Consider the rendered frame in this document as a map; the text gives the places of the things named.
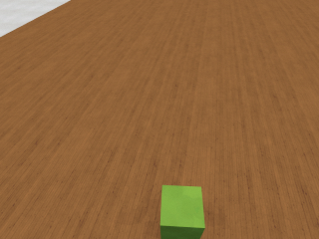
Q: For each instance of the carton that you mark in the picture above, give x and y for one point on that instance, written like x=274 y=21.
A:
x=181 y=212

